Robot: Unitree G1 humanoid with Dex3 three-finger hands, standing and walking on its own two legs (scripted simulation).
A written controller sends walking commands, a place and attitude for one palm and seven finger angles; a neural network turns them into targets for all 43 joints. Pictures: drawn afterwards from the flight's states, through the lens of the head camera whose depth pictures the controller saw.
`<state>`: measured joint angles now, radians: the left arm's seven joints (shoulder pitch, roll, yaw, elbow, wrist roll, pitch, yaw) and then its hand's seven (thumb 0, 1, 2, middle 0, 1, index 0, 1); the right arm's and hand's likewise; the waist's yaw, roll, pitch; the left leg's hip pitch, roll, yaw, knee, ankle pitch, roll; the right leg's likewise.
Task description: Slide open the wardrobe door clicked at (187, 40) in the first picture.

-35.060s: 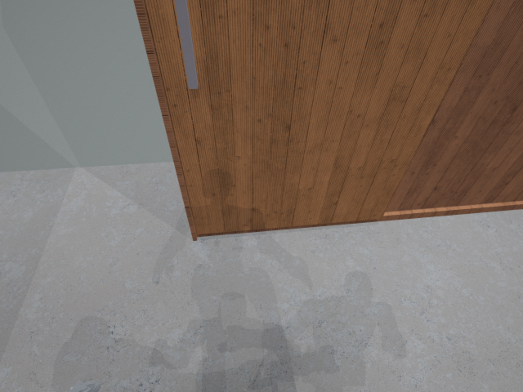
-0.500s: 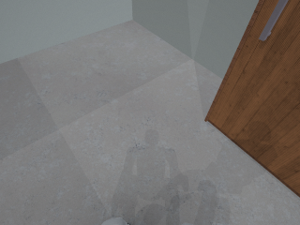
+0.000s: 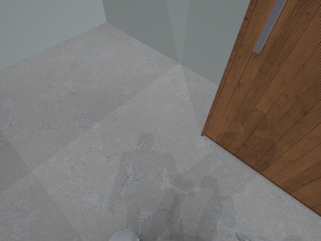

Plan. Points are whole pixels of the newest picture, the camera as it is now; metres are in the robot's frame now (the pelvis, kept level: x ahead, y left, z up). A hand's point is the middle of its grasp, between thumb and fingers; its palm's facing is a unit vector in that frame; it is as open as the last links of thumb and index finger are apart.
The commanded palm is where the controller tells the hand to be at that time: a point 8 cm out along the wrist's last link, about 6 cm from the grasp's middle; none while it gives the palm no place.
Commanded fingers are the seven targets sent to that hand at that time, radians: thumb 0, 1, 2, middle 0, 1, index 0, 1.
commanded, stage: turn to face it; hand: left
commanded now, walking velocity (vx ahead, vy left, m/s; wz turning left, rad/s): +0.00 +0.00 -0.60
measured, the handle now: (281, 2) +0.80 -0.32 +0.20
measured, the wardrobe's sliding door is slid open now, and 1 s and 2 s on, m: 0.00 0.00 0.00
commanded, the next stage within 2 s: take the last steps up to it in 0.96 s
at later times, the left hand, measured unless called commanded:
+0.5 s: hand (115, 188) +0.27 +0.17 -0.16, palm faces -0.33 -0.89 -0.32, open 7.4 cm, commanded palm none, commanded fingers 0.00 0.90 0.90 -0.20 -0.30 -0.20 -0.30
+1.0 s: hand (139, 177) +0.32 +0.10 -0.16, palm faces -0.57 -0.79 -0.23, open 7.4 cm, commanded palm none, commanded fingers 0.00 0.90 0.90 -0.20 -0.30 -0.20 -0.30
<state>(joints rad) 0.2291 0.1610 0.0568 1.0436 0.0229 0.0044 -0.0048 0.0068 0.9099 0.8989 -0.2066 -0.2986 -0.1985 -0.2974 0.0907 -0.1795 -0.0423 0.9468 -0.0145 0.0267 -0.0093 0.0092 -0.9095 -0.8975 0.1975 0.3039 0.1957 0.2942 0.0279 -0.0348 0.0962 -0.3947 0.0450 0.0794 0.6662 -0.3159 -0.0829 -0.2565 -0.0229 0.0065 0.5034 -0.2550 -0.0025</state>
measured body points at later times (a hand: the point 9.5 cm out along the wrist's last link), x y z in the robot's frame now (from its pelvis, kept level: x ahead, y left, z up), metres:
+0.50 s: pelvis +0.06 +0.00 -0.02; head +0.12 -0.04 +0.43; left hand +0.29 +0.21 -0.13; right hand +0.02 -0.28 -0.17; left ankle +0.07 +0.14 -0.69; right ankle +0.02 -0.12 -0.74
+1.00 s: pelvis +0.10 +0.00 -0.01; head +0.14 -0.03 +0.44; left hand +0.35 +0.14 -0.14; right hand -0.01 -0.22 -0.15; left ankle +0.17 +0.11 -0.74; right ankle +0.01 -0.09 -0.73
